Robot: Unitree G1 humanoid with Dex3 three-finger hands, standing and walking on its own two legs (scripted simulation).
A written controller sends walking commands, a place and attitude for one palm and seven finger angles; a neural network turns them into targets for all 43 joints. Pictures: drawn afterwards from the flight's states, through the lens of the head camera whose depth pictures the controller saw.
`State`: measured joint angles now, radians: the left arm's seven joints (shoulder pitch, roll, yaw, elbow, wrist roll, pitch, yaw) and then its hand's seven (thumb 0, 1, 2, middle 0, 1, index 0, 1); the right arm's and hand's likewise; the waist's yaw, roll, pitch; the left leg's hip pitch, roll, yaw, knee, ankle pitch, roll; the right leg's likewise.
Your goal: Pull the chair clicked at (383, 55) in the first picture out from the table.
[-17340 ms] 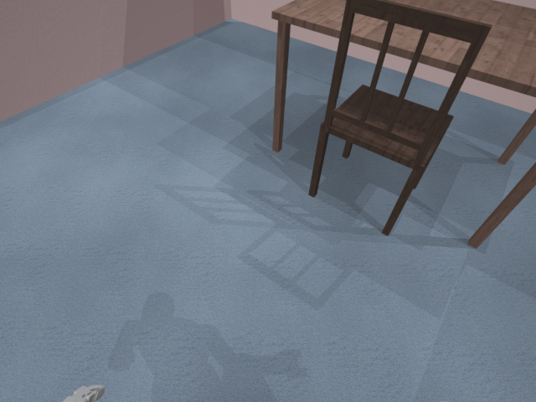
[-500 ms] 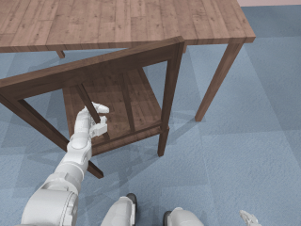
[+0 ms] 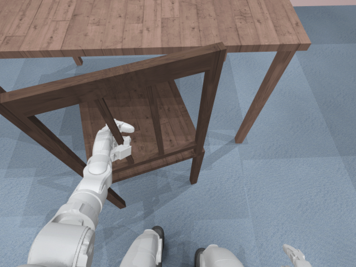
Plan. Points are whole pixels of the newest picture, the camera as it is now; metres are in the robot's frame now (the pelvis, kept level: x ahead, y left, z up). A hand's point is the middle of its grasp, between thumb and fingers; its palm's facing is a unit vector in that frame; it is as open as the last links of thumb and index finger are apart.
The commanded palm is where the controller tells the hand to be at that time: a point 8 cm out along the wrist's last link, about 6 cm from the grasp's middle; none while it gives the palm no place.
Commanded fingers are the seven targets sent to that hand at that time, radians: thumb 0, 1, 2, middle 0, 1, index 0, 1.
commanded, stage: step backward, pulling the chair out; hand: left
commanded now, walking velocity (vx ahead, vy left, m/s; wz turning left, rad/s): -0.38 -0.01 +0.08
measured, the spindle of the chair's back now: (118, 137) +0.41 +0.17 -0.05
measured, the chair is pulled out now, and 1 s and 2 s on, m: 0.13 0.15 0.31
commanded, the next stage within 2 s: none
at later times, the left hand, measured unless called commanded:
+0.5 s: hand (127, 148) +0.38 +0.14 -0.05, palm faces +0.05 -0.98 -0.20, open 4.9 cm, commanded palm +0.37 +0.19 -0.05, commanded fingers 0.00 0.90 0.90 -0.50 -1.45 -0.50 -1.45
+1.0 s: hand (125, 156) +0.36 +0.15 -0.05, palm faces -0.04 -0.98 -0.18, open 4.9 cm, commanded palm +0.35 +0.20 -0.05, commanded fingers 0.00 0.90 0.90 -0.50 -1.45 -0.50 -1.45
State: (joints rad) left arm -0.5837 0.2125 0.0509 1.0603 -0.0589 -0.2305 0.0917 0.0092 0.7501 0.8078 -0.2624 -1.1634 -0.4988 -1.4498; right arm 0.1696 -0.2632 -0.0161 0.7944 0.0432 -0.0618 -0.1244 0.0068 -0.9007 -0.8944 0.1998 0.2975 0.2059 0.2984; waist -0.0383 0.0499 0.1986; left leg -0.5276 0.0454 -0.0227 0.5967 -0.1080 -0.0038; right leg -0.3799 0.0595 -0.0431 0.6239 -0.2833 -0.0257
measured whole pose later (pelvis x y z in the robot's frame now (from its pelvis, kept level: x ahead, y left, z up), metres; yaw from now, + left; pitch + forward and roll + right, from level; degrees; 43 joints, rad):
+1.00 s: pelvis -0.03 +0.02 +0.01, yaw +2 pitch +3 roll +0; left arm -0.63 0.18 0.00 0.95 -0.02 -0.16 0.08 0.02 0.76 0.79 -0.21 -1.20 -0.50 -1.45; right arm 0.15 -0.23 -0.01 0.69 0.01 0.00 -0.07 0.00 -0.90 -0.89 0.20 0.30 0.20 0.30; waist -0.04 0.00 0.27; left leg -0.34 0.05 0.00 0.54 -0.25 -0.03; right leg -0.37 -0.02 -0.01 0.64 -0.36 0.00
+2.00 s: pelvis -0.20 +0.02 +0.01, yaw +3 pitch +1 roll +1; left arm -0.65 0.17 0.01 0.99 -0.04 -0.16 0.08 0.01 0.75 0.79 -0.20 -1.16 -0.50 -1.45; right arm 0.17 -0.29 -0.04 0.70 0.03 0.02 -0.11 0.01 -0.90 -0.89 0.20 0.30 0.20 0.30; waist -0.06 0.02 0.28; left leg -0.31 0.07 0.01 0.55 -0.26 -0.07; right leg -0.44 -0.05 -0.04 0.58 -0.19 0.00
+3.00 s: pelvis -0.35 +0.00 +0.01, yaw +3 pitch +0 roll -1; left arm -0.62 0.15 0.05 1.07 -0.06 -0.20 0.07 0.01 0.74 0.80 -0.23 -1.15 -0.50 -1.45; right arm 0.22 -0.23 -0.01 0.76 0.05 -0.01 -0.07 0.01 -0.90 -0.89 0.20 0.30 0.21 0.30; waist -0.04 0.10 0.26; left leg -0.32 0.15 0.06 0.60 -0.26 -0.07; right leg -0.34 0.03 -0.04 0.54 -0.18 -0.03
